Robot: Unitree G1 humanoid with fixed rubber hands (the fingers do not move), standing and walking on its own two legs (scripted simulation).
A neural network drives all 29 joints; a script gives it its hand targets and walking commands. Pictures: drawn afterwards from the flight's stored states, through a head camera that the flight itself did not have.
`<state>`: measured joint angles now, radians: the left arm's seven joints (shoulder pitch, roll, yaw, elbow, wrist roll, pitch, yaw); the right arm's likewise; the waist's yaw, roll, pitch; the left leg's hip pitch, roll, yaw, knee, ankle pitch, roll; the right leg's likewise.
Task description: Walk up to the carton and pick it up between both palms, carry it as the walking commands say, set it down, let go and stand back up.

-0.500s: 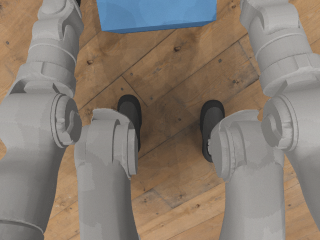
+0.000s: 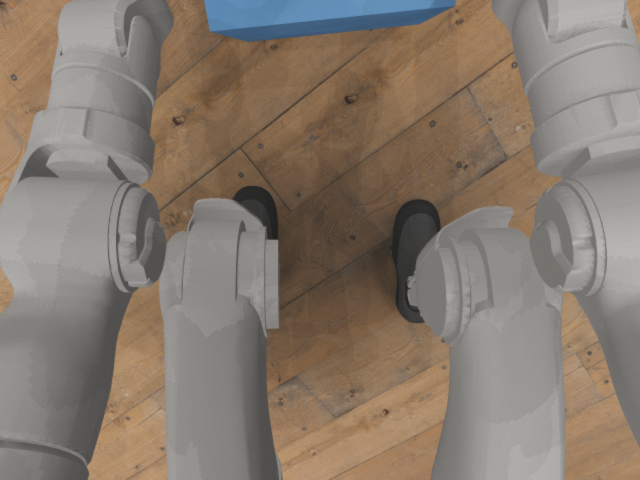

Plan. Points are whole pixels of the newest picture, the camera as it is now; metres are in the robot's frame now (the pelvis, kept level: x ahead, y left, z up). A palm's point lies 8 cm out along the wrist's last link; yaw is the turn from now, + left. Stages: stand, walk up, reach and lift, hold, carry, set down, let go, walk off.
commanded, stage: reach and lift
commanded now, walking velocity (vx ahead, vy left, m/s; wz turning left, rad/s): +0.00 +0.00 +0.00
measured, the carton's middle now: out of the picture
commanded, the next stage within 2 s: none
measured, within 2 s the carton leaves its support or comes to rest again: neither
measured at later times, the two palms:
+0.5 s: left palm out of the picture +0.54 +0.22 -0.13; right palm out of the picture +0.56 -0.09 -0.11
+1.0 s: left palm out of the picture +0.52 +0.21 -0.06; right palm out of the picture +0.54 -0.08 -0.05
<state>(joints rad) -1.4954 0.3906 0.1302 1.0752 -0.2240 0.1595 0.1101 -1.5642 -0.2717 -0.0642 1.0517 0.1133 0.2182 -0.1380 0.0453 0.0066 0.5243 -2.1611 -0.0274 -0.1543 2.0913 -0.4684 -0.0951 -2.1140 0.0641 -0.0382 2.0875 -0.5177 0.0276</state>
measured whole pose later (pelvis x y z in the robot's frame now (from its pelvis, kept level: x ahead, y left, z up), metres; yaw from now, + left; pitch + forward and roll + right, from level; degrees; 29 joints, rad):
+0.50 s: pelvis -0.01 +0.00 +0.00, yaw +0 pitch +25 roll -3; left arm -1.50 0.37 0.13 1.00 -0.13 0.28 0.12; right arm -1.52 -0.25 -0.16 0.96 0.11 0.31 -0.17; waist 0.05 0.00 0.52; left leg -2.06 -0.03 -0.15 2.09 -0.47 -0.10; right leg -2.01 0.06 -0.04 2.09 -0.52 0.03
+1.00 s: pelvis -0.02 +0.00 +0.04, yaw +1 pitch +21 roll -4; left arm -1.43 0.28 0.16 0.90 -0.06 0.37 0.30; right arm -1.41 -0.17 -0.21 0.84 0.11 0.35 -0.32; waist 0.05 -0.02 0.52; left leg -1.89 -0.03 -0.15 2.00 -0.47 -0.09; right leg -1.84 0.06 -0.04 1.99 -0.52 0.03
